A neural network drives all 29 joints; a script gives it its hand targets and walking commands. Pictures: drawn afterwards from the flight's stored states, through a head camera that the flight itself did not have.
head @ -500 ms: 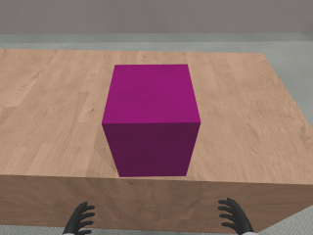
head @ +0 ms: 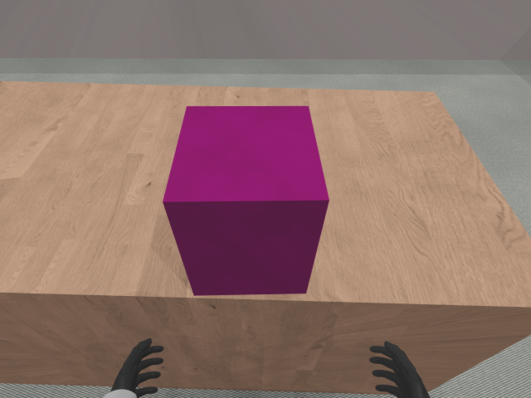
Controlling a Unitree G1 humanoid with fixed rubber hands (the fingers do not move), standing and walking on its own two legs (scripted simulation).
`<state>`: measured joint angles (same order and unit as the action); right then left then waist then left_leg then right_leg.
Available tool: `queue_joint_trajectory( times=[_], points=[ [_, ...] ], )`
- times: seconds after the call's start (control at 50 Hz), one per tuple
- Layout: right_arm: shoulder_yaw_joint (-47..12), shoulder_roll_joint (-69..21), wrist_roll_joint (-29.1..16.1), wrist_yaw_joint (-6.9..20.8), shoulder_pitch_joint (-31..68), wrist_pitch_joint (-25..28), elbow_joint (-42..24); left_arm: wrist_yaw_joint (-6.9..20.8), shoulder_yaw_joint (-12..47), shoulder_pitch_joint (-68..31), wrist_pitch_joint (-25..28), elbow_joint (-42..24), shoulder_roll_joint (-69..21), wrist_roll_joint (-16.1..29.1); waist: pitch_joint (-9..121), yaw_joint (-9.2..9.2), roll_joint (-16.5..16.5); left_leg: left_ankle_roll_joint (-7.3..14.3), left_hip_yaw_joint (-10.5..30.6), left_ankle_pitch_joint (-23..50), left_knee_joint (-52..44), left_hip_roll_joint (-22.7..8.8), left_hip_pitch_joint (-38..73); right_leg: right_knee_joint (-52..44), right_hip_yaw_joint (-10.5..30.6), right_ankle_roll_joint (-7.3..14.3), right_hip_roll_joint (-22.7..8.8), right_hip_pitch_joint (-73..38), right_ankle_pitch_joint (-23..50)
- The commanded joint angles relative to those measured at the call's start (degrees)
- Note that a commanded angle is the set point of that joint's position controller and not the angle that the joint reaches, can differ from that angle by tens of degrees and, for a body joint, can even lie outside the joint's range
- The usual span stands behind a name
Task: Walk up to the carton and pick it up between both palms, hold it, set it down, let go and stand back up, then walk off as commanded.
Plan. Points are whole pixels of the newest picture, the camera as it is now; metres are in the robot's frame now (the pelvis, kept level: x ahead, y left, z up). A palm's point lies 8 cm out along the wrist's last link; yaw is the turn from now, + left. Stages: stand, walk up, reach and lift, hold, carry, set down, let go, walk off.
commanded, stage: let go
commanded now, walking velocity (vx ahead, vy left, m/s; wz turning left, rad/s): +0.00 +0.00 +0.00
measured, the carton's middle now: (249, 204) +0.40 +0.04 +0.06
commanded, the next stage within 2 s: stand in 0.28 s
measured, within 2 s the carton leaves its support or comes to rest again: neither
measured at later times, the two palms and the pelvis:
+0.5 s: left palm out of the picture +0.14 +0.26 -0.09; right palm out of the picture +0.12 -0.22 -0.10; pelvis +0.00 +0.02 +0.00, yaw -1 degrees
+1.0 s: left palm out of the picture +0.08 +0.33 -0.11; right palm out of the picture +0.09 -0.23 -0.11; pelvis +0.01 +0.04 +0.00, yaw -1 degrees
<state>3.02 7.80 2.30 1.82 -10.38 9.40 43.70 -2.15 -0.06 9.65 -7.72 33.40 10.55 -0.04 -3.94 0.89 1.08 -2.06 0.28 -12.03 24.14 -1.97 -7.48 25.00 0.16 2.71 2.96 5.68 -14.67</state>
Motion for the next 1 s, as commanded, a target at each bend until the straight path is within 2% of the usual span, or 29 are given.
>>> queue_joint_trajectory(
  times=[0.0,0.1,0.24,0.28,0.32,0.34,0.38,0.4,0.42,0.44,0.46,0.48,0.5,0.52,0.54,0.56,0.58,0.62,0.66,0.68,0.72,0.76,0.84,0.88,0.9,0.92,0.94,0.96,0.98],
  points=[
    [1.1,6.3,-0.5,-1.5,5.3,4.6,-11.4,-0.3,-4.1,-7.7,4.1,-12.1,10.0,1.1,9.2,0.47,0.1,2.0,-4.1,8.2,-1.2,1.3,7.0,-6.9,1.3,-4.8,-4.6,5.6,14.2],
    [1.2,7.3,-1.2,-1.1,5.6,3.6,-8.7,-0.3,-1.6,-6.5,2.8,-8.5,8.2,0.7,5.8,-1.00,-2.5,1.7,-4.1,7.1,-1.9,1.1,8.0,-7.7,0.4,-3.1,-3.8,8.7,8.7],
    [2.3,7.1,-0.3,-0.7,6.9,2.5,-7.7,0.0,-1.1,-7.0,2.5,-9.3,7.5,0.8,5.0,-0.46,-3.6,1.1,-4.1,6.2,-2.5,0.8,8.1,-8.1,-0.5,-1.6,-2.8,9.1,3.5],
    [1.4,7.7,-0.1,-0.4,4.4,2.4,-9.9,-0.1,-1.1,-4.3,2.9,-7.5,6.9,0.4,4.2,-0.95,-2.7,1.3,-3.9,8.9,-2.4,0.6,8.9,-8.0,-0.7,-2.0,-2.8,8.7,6.7],
    [1.5,6.7,-0.5,-0.4,6.4,3.0,-10.2,-0.2,-1.3,-7.0,3.7,-8.7,7.9,1.8,4.8,0.27,-1.2,1.3,-4.4,8.8,-2.1,0.6,7.3,-8.1,-0.1,-2.2,-2.9,9.8,6.2],
    [2.8,19.6,-0.2,-2.5,1.2,-1.9,-3.1,0.4,-6.1,-0.8,6.6,-1.4,18.3,-3.2,5.4,0.03,-1.8,2.7,4.1,11.1,-1.4,-3.7,-0.7,-5.4,7.3,-0.4,-6.8,6.2,6.5],
    [3.4,18.6,-0.2,-2.2,-0.5,-3.9,-3.3,0.7,-5.7,-2.1,8.0,-0.3,17.2,-2.0,3.2,-1.08,2.8,3.9,3.6,5.3,-1.9,-3.6,-5.0,-4.9,7.0,-0.3,-7.8,3.4,7.7],
    [3.3,19.1,-0.5,-2.3,1.4,-4.2,-3.7,1.1,-5.7,-0.2,8.7,0.6,17.2,-1.6,6.5,1.07,0.8,4.0,4.3,8.4,-2.2,-3.6,-3.0,-2.6,7.8,0.1,-7.9,3.4,9.2],
    [2.5,18.9,-0.5,-2.4,1.5,-4.6,-2.1,1.7,-4.9,0.9,9.5,1.9,15.8,-1.8,6.0,1.33,-3.5,4.0,4.5,9.0,-1.2,-3.9,-2.6,-3.4,8.6,0.1,-8.6,3.8,9.2],
    [2.5,18.0,-0.5,-1.6,2.7,-4.4,-2.0,1.7,-5.0,-2.0,10.1,1.9,15.9,-2.1,7.7,0.46,1.1,4.5,5.1,7.1,-1.7,-4.0,-1.8,-3.9,7.2,-0.5,-8.2,3.5,8.3],
    [2.9,19.4,-0.5,-1.4,3.8,-4.5,-2.0,2.1,-4.2,-2.1,10.2,2.7,14.8,-1.8,7.2,1.25,-2.8,4.5,4.7,9.6,-1.2,-3.8,-1.7,-3.6,7.6,-0.1,-8.7,5.0,10.0],
    [2.3,17.7,-0.7,-2.0,3.9,-4.8,-1.5,1.9,-4.4,-1.8,10.4,4.2,14.4,-2.1,7.4,-0.14,-0.7,4.7,4.7,9.9,-0.3,-3.7,-0.6,-4.0,7.8,-0.1,-9.3,4.8,12.0],
    [2.1,18.2,-0.6,-1.8,3.4,-4.7,-1.4,1.9,-4.6,-2.4,10.6,5.1,15.2,-2.0,7.9,-1.04,-2.0,5.0,4.7,12.2,0.0,-4.0,-0.6,-3.7,7.7,-0.2,-8.6,5.3,14.4],
    [2.2,18.8,-0.5,-1.5,5.0,-4.3,-0.3,1.8,-4.2,-2.0,10.6,5.7,15.5,-1.3,11.6,0.50,-1.5,5.5,4.8,11.2,1.0,-4.0,0.2,-4.0,7.1,-0.2,-9.0,3.2,13.4],
    [1.9,19.6,-1.1,-1.2,3.9,-4.8,0.5,2.2,-4.6,-1.0,11.0,6.5,16.7,-1.6,11.8,0.02,-2.9,5.0,4.0,11.0,0.1,-3.5,-0.3,-2.8,7.5,0.0,-9.0,2.4,15.0],
    [2.1,19.2,-0.9,-1.5,3.1,-5.2,1.8,2.5,-4.5,-1.5,11.3,7.3,16.7,-1.1,9.2,-0.23,-0.7,5.2,5.5,9.5,-1.1,-4.1,-1.0,-3.5,7.0,-0.2,-8.2,2.9,11.4],
    [1.5,19.3,-0.4,-1.4,2.1,-5.2,2.6,2.8,-4.5,-3.1,11.4,7.8,16.0,-1.1,8.4,-1.01,-3.3,4.6,4.3,11.7,-1.5,-3.8,-0.3,-3.0,6.9,-0.4,-8.5,4.6,10.3],
    [1.5,19.6,-0.7,-1.6,4.3,-5.8,3.0,2.2,-4.6,-3.2,10.9,9.6,17.9,-1.9,7.0,-1.84,-0.9,5.1,5.8,11.7,-1.0,-5.2,-0.2,-3.5,7.2,-0.1,-8.6,6.5,9.6],
    [1.2,20.4,-1.1,-1.2,4.0,-6.1,4.4,1.9,-4.1,0.0,11.4,12.1,18.5,-1.4,5.0,-0.35,-4.6,5.2,6.6,11.1,-2.6,-4.9,-1.8,-4.8,8.5,0.2,-9.4,5.1,9.8],
    [0.6,20.7,-1.3,-1.3,3.1,-6.1,5.2,1.9,-4.3,-1.8,10.9,13.5,19.4,-1.5,6.8,-1.77,-4.9,4.8,5.7,11.9,-2.2,-5.1,0.7,-4.8,8.2,-0.1,-9.1,4.7,10.5],
    [0.4,20.9,-1.6,-1.8,3.0,-6.0,6.9,2.2,-3.6,-1.2,11.0,14.2,17.7,-1.0,3.3,-1.41,0.1,5.6,7.0,13.7,-2.9,-5.6,-1.8,-5.5,6.9,0.0,-8.9,4.6,12.1],
    [0.9,23.1,-1.2,-1.6,3.1,-6.2,8.6,2.4,-3.5,-2.0,11.4,15.2,18.3,-0.5,4.7,-1.32,-5.7,5.0,6.3,13.5,-4.5,-5.1,-0.6,-6.0,7.6,-0.1,-9.2,3.2,10.7],
    [-0.3,22.5,-1.4,-2.0,4.5,-6.1,10.1,1.9,-3.6,-1.0,10.7,17.4,20.3,-0.9,2.1,-0.21,-3.4,4.9,6.6,12.4,-5.7,-5.6,-2.0,-7.4,8.3,-0.1,-9.1,3.1,8.5],
    [-0.2,24.1,-1.6,-2.1,3.3,-6.0,11.6,2.1,-3.2,-0.4,10.5,18.4,20.0,-0.8,4.9,-0.72,-3.2,4.6,5.9,9.9,-6.9,-5.0,0.0,-6.8,6.9,-0.9,-9.1,1.5,8.4],
    [-0.2,22.3,-1.0,-2.2,5.1,-6.1,11.6,2.0,-3.5,-1.2,10.9,19.1,20.4,-1.1,3.0,-1.24,-0.7,4.8,6.8,9.3,-6.6,-5.4,-0.6,-7.2,8.0,-0.7,-9.2,2.9,7.2],
    [-0.4,22.2,-1.1,-2.2,6.0,-6.1,11.3,2.0,-3.1,-1.6,10.7,19.7,19.5,-1.3,1.7,-1.10,-3.4,5.0,6.7,10.5,-7.0,-5.3,-0.9,-8.3,7.7,-0.8,-9.1,3.3,7.8],
    [-0.8,22.6,-0.8,-2.3,3.9,-6.2,11.8,1.5,-3.0,-1.4,10.8,19.7,20.1,-1.1,3.7,-1.76,-2.2,4.9,7.0,10.2,-7.2,-5.2,0.5,-7.6,7.6,-0.6,-9.2,2.2,7.1],
    [-0.1,23.7,-0.9,-2.2,6.5,-5.9,12.6,1.6,-3.3,-2.1,10.9,19.0,20.4,-1.0,2.0,0.08,-0.9,4.3,7.5,11.8,-8.5,-5.6,-0.5,-7.3,7.3,-0.4,-9.0,3.1,6.6],
    [-0.1,24.2,-1.3,-2.2,6.4,-6.1,13.3,1.7,-3.6,-0.3,10.6,20.1,20.7,-0.7,4.2,-0.28,-2.7,4.7,7.6,9.7,-8.1,-5.5,0.4,-7.9,7.0,-0.6,-8.4,2.2,7.1]
  ],
)
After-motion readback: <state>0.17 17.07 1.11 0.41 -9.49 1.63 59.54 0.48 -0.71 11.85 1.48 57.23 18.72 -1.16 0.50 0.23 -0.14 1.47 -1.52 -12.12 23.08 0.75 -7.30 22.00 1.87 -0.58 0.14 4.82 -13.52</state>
